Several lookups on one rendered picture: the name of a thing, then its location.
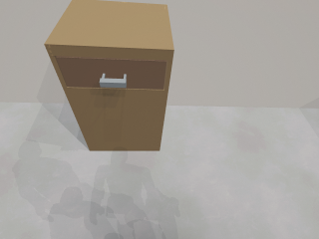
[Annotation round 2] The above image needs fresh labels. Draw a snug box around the drawer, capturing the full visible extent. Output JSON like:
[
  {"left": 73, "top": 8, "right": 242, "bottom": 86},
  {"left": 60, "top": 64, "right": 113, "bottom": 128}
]
[{"left": 56, "top": 56, "right": 167, "bottom": 90}]

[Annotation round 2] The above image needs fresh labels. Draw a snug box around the cabinet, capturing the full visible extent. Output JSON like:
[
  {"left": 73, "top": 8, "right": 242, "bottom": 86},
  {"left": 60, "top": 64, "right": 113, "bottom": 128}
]
[{"left": 44, "top": 0, "right": 174, "bottom": 151}]

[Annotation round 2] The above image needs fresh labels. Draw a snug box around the handle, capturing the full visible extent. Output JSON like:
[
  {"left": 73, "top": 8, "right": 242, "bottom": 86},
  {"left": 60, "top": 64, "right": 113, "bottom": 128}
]
[{"left": 99, "top": 73, "right": 127, "bottom": 88}]

